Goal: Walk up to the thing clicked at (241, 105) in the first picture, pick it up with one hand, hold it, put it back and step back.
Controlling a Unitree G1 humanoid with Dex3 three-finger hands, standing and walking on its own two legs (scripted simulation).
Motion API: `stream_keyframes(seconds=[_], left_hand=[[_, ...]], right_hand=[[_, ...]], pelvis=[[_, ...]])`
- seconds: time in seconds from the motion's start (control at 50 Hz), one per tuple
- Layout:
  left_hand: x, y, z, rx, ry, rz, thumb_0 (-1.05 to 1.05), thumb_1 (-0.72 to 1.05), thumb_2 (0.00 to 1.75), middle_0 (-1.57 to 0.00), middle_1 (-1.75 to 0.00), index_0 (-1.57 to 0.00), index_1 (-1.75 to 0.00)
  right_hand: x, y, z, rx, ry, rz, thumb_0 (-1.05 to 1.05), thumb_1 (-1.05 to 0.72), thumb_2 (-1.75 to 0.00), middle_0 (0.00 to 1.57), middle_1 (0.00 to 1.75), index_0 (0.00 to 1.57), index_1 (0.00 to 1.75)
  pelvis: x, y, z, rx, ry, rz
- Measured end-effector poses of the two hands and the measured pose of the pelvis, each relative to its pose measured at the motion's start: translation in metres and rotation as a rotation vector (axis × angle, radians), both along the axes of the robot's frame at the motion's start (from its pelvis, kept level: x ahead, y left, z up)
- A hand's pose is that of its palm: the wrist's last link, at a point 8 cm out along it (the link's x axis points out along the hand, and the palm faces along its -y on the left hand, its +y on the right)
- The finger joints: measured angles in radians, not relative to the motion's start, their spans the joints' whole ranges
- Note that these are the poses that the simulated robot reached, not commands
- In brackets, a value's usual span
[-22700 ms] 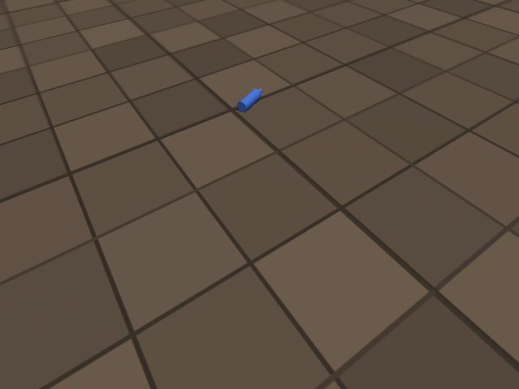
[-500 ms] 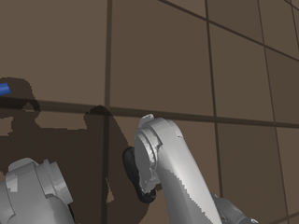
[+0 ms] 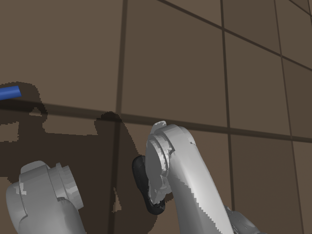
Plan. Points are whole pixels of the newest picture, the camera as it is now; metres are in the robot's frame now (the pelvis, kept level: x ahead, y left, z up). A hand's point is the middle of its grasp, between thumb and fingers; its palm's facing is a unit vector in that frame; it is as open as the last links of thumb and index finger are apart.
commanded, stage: settle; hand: left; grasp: from above
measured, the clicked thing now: out of the picture +0.47 +0.33 -0.26
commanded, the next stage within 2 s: lift in 0.56 s
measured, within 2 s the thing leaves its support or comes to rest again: neither
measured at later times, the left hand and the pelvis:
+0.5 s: hand out of the picture +0.44 +0.36 -0.13, palm faces -0.47 -0.11 -0.87, open 10.3 cm; pelvis +0.00 +0.00 +0.03, yaw +4 degrees
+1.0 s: hand out of the picture +0.42 +0.37 -0.06, palm faces -0.47 -0.13 -0.87, open 10.2 cm; pelvis -0.01 +0.00 +0.07, yaw +7 degrees
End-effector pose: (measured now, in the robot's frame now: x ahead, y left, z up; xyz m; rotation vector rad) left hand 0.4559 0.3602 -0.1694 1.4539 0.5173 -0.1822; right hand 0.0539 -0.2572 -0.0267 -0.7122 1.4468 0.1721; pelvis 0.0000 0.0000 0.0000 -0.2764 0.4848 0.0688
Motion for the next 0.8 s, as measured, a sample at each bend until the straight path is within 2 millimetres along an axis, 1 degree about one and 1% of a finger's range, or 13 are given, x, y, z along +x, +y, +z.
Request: stream_keyframes(seconds=[0.06,0.16,0.28,0.38,0.46,0.56,0.7,0.8], left_hand=[[0.001,0.003,0.01,0.003,-0.03,-0.001,-0.01,-0.06,0.58,-0.58,-0.68,-0.61,-0.64],[0.0,0.009,0.037,0.015,-0.062,0.004,-0.01,-0.04,0.53,-0.6,-0.64,-0.64,-0.6],[-0.002,0.012,0.067,0.047,-0.005,0.009,-0.01,-0.02,0.47,-0.64,-0.59,-0.68,-0.55],[-0.005,0.008,0.084,0.037,0.033,0.008,-0.01,-0.01,0.43,-0.66,-0.57,-0.7,-0.52],[-0.006,0.003,0.091,0.02,0.051,-0.006,-0.01,-0.01,0.42,-0.67,-0.55,-0.72,-0.5],[-0.007,0.0,0.097,0.01,0.047,-0.028,-0.01,-0.02,0.42,-0.68,-0.54,-0.72,-0.49],[-0.006,0.003,0.109,0.019,0.008,-0.032,-0.01,-0.02,0.44,-0.68,-0.53,-0.72,-0.48],[-0.007,0.006,0.122,0.024,0.003,-0.013,-0.01,-0.02,0.45,-0.68,-0.53,-0.72,-0.48]], right_hand=[[0.006,-0.003,0.001,0.0,-0.007,-0.007,0.0,-0.91,-0.9,0.21,0.3,0.21,0.3],[0.022,-0.008,0.0,0.01,-0.04,-0.031,0.0,-0.91,-0.9,0.21,0.3,0.21,0.3],[0.042,-0.007,-0.005,0.048,-0.094,-0.051,0.0,-0.91,-0.9,0.21,0.3,0.2,0.3],[0.048,-0.004,-0.008,0.078,-0.112,-0.064,0.0,-0.91,-0.9,0.21,0.3,0.2,0.3],[0.044,-0.006,-0.009,0.074,-0.11,-0.081,0.0,-0.91,-0.9,0.21,0.3,0.2,0.3],[0.031,-0.013,-0.007,0.043,-0.09,-0.113,0.0,-0.91,-0.9,0.21,0.3,0.2,0.3],[0.013,-0.02,-0.001,-0.001,-0.052,-0.163,0.0,-0.91,-0.9,0.21,0.3,0.2,0.3],[0.008,-0.02,0.005,-0.009,-0.047,-0.2,0.0,-0.92,-0.9,0.21,0.3,0.2,0.3]], pelvis=[[0.001,0.0,0.002,0.0,0.013,0.006],[0.004,0.0,0.008,0.008,0.05,0.016],[0.004,0.001,0.018,0.02,0.081,0.03],[0.001,0.0,0.027,0.037,0.083,0.042],[-0.003,-0.003,0.03,0.047,0.081,0.046],[-0.005,-0.006,0.031,0.054,0.08,0.048],[-0.007,-0.006,0.035,0.059,0.089,0.051],[-0.007,-0.005,0.042,0.062,0.106,0.055]])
